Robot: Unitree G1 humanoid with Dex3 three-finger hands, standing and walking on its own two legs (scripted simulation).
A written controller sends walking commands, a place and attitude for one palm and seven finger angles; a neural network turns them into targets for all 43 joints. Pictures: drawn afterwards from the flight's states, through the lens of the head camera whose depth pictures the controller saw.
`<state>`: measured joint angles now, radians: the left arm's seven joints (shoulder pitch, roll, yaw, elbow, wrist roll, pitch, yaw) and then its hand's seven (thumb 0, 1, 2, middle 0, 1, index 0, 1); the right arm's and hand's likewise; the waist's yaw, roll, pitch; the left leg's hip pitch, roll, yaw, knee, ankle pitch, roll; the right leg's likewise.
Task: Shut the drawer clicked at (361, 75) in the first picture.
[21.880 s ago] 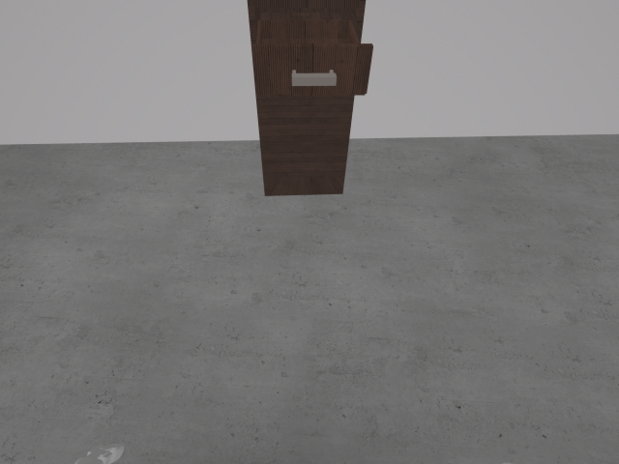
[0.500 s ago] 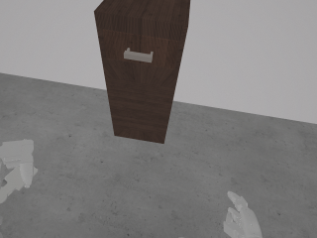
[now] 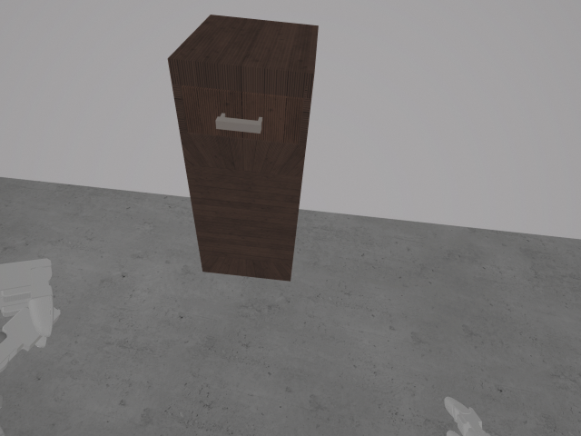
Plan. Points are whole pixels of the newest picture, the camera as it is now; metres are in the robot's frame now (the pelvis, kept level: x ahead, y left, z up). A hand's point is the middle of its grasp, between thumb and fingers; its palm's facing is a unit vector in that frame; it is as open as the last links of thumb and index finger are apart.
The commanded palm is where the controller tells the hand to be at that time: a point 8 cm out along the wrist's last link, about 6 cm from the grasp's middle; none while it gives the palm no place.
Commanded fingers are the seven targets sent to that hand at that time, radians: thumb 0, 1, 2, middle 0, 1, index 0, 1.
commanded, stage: stop stepping back and stand still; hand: left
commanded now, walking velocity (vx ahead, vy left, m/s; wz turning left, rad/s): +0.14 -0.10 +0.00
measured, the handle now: (240, 121) +0.92 +0.14 -0.01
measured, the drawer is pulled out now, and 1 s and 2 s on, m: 0.00 0.00 0.00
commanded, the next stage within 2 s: let the arm hang, fingers relaxed in 0.24 s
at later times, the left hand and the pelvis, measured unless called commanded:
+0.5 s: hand (103, 416) +0.18 +0.25 -0.06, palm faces +0.16 -0.92 -0.35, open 3.1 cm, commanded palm none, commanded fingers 0.00 0.90 0.90 -1.04 -1.21 -1.04 -1.21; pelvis -0.01 +0.02 -0.01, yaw +5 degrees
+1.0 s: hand out of the picture -0.05 +0.23 -0.16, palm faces +0.08 -0.96 -0.27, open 6.2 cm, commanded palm none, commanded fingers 0.00 0.90 0.90 -0.20 -0.30 -0.20 -0.30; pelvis -0.01 +0.02 +0.01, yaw +4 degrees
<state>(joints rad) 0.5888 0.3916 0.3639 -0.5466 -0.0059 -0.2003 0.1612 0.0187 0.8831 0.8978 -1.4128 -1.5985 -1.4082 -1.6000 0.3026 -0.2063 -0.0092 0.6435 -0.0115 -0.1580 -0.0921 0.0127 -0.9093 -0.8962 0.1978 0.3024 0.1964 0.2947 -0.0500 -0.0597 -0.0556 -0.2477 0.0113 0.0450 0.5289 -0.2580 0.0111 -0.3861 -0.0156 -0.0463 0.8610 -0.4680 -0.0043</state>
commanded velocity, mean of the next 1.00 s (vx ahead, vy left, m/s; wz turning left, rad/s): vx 0.02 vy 0.01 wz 0.00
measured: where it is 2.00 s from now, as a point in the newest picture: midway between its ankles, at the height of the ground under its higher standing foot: outside the picture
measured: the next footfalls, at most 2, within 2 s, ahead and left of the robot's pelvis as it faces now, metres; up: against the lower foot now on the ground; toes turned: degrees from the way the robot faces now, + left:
left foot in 0.34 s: +0.06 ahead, +0.12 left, +0.00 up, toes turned +5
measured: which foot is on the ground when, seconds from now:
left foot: down 0.00-0.10, up 0.12-0.32, down 0.34-1.00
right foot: down 0.00-1.00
